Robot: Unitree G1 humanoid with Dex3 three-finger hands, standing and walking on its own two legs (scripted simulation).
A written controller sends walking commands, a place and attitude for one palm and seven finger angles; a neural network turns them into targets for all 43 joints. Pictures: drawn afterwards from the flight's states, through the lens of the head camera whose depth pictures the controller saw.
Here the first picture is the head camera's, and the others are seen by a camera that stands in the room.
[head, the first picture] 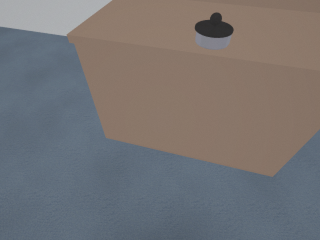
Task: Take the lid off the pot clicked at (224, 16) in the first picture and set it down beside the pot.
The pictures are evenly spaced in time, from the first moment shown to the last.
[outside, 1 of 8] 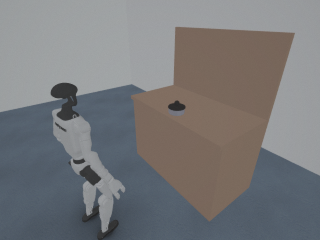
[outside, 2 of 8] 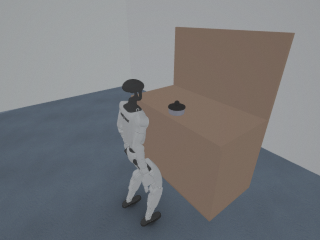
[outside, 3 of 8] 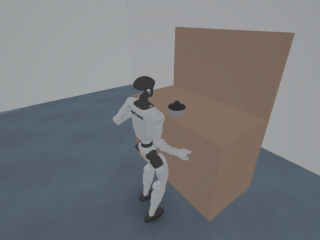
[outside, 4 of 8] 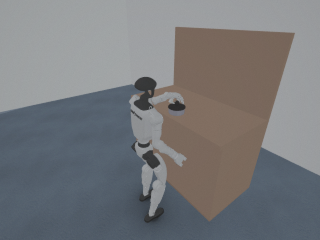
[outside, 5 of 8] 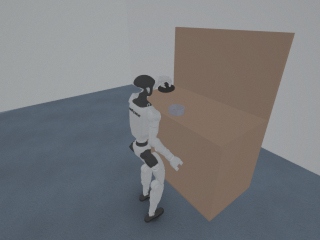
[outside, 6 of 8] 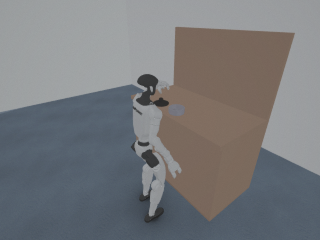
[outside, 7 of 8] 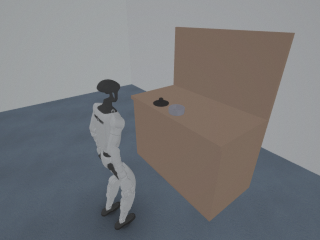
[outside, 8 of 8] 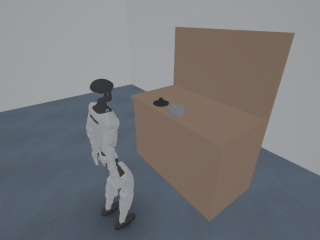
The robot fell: no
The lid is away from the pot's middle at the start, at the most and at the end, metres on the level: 0.00 0.25 0.24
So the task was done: yes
